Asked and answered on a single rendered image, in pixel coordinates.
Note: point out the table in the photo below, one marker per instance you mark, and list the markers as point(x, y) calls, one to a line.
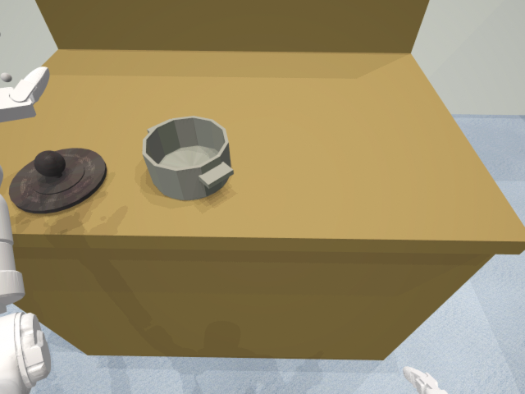
point(357, 206)

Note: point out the knob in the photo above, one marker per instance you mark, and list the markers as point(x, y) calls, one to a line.
point(49, 163)

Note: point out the pot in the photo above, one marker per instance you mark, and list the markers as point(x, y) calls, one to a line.
point(188, 157)

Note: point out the right robot hand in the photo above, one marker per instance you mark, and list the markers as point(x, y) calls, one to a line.
point(424, 382)

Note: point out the left robot hand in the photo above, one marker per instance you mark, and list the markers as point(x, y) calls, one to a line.
point(17, 103)

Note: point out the robot left forearm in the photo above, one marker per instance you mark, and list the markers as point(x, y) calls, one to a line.
point(11, 281)

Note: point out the left robot upper arm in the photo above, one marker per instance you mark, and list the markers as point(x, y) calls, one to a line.
point(24, 355)

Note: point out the lid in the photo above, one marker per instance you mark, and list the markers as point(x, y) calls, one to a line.
point(84, 173)

